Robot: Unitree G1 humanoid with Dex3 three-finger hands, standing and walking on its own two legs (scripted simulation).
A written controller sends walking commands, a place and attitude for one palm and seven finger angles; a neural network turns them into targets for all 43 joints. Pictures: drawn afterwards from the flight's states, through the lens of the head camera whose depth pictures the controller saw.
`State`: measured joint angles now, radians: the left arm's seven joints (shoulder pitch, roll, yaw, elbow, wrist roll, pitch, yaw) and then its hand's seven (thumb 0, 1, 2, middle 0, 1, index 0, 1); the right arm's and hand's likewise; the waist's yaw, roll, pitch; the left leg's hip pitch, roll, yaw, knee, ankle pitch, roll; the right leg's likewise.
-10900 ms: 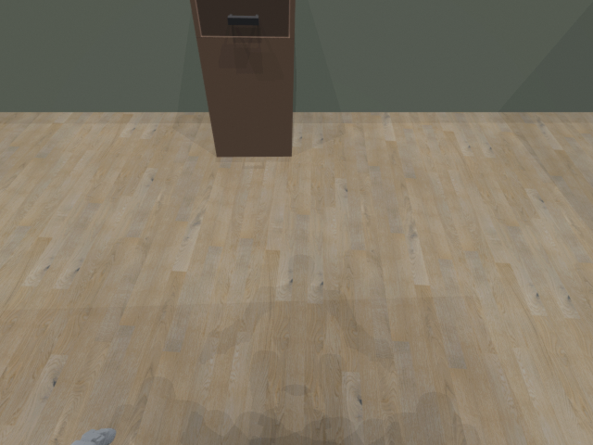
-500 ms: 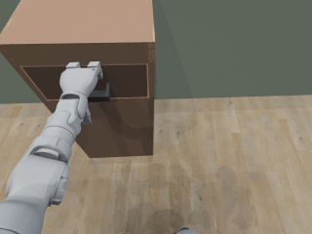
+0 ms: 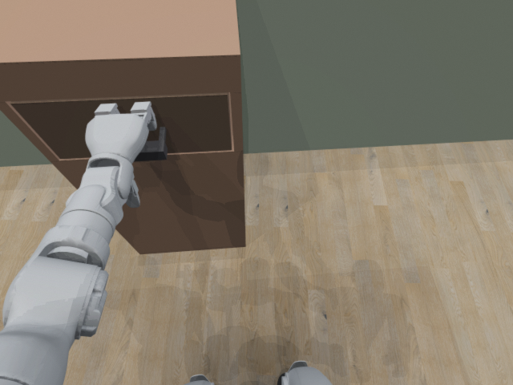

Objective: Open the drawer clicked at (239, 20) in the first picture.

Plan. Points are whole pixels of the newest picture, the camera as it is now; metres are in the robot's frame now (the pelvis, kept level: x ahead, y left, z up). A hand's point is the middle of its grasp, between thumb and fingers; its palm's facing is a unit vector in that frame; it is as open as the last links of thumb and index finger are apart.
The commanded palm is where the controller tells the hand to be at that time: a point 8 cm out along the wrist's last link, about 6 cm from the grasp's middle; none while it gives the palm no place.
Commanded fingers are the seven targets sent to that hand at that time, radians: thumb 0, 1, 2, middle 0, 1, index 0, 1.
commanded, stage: lower the fingers behind the handle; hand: left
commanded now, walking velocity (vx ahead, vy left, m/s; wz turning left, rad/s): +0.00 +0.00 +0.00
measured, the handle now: (134, 142) +0.55 +0.19 -0.02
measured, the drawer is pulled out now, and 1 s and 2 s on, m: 0.00 0.00 0.00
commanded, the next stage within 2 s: close the thumb around the handle in 1.24 s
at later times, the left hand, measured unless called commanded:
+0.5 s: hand (132, 166) +0.50 +0.19 -0.02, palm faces -0.06 -0.01 -1.00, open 13.8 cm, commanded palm +0.48 +0.19 +0.04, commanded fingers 0.00 -0.50 0.30 -0.30 -1.20 -0.30 -1.20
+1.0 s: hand (135, 171) +0.50 +0.19 -0.04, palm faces -0.05 -0.01 -1.00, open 13.8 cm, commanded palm +0.49 +0.18 +0.01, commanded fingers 0.00 -0.50 0.30 -0.30 -1.20 -0.30 -1.20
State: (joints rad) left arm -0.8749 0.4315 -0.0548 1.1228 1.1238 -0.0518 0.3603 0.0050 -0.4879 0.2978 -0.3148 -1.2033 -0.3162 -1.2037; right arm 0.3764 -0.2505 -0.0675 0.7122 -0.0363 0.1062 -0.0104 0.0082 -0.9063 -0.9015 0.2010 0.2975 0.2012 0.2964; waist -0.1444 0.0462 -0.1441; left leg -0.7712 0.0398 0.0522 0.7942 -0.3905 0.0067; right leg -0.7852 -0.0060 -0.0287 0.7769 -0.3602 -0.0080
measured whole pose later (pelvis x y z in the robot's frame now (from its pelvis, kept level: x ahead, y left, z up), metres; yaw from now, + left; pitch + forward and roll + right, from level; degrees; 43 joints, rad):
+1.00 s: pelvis -0.02 +0.01 -0.03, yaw +0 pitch +27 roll -2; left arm -0.94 0.44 -0.06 1.19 1.13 0.01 0.43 0.00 -0.49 0.30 -0.30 -1.20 -0.32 -1.20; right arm 0.36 -0.23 -0.05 0.73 -0.06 0.09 0.00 0.01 -0.91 -0.90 0.20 0.30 0.20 0.30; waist -0.18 0.06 -0.17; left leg -1.01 0.04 0.03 1.01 -0.46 0.02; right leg -1.01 -0.01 -0.04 0.96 -0.41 0.00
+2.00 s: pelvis -0.01 +0.01 -0.03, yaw +0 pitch +27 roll -2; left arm -0.94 0.46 -0.06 1.18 1.12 0.00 0.41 0.00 0.66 0.79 -0.36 -1.34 -0.40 -1.34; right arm 0.36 -0.24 -0.05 0.72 -0.05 0.09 -0.01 0.01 -0.91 -0.90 0.20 0.30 0.20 0.30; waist -0.18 0.06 -0.17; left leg -1.01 0.05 0.03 1.00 -0.46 0.02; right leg -1.01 0.00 -0.04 0.95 -0.42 0.00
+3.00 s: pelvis -0.01 +0.00 -0.02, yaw +0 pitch +23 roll -1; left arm -0.77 0.38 -0.07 1.08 1.13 -0.02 0.46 0.00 0.66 0.80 -0.34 -1.35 -0.39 -1.35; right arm 0.28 -0.23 -0.07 0.71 -0.05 0.10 -0.01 0.01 -0.91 -0.90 0.20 0.30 0.20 0.30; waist -0.12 0.05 -0.17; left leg -0.91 0.04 0.03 0.96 -0.46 0.01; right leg -0.91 -0.01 -0.03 0.93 -0.42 0.00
